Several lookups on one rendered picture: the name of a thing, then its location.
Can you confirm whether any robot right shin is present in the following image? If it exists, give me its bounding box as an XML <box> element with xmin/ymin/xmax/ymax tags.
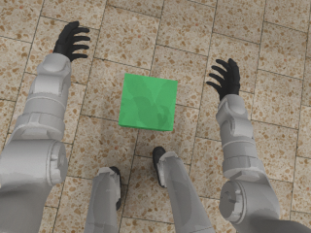
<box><xmin>158</xmin><ymin>150</ymin><xmax>184</xmax><ymax>164</ymax></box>

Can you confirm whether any left robot upper arm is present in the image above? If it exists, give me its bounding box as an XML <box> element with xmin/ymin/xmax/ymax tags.
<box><xmin>0</xmin><ymin>139</ymin><xmax>68</xmax><ymax>233</ymax></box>

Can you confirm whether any left robot forearm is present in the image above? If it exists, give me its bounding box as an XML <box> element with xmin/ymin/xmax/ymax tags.
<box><xmin>0</xmin><ymin>52</ymin><xmax>72</xmax><ymax>183</ymax></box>

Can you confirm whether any robot right hand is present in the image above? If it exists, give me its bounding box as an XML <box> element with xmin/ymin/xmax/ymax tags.
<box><xmin>206</xmin><ymin>58</ymin><xmax>241</xmax><ymax>101</ymax></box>

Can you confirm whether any right robot forearm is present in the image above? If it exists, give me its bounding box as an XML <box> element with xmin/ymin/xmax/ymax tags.
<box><xmin>216</xmin><ymin>94</ymin><xmax>280</xmax><ymax>215</ymax></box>

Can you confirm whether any robot right foot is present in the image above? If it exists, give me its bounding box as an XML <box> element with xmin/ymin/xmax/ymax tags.
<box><xmin>153</xmin><ymin>147</ymin><xmax>166</xmax><ymax>188</ymax></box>

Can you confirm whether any carton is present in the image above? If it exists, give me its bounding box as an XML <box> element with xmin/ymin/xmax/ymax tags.
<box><xmin>118</xmin><ymin>73</ymin><xmax>178</xmax><ymax>132</ymax></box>

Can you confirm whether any robot left hand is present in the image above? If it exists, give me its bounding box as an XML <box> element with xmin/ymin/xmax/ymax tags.
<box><xmin>52</xmin><ymin>20</ymin><xmax>90</xmax><ymax>62</ymax></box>

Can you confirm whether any right robot upper arm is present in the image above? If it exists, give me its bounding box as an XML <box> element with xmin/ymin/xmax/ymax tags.
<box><xmin>219</xmin><ymin>179</ymin><xmax>311</xmax><ymax>233</ymax></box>

